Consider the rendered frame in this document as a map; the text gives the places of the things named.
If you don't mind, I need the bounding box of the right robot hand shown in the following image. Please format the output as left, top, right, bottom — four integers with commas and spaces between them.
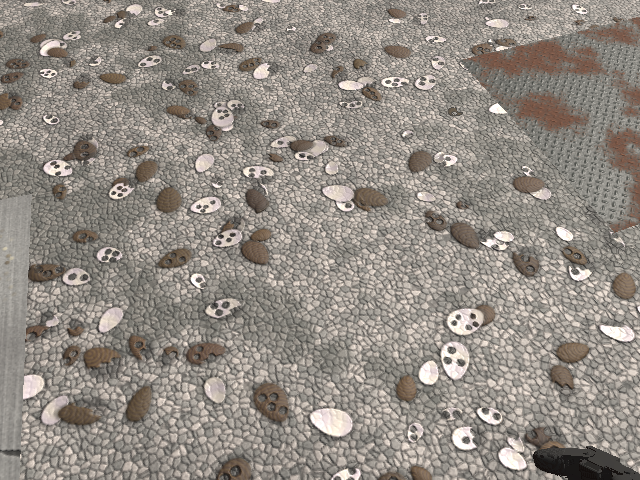
533, 446, 640, 480

